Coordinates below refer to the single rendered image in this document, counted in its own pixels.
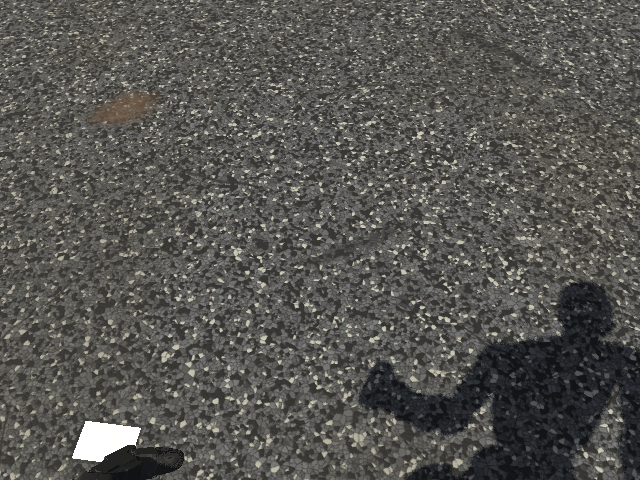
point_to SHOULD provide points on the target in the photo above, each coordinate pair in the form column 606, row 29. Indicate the robot left hand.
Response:
column 129, row 463

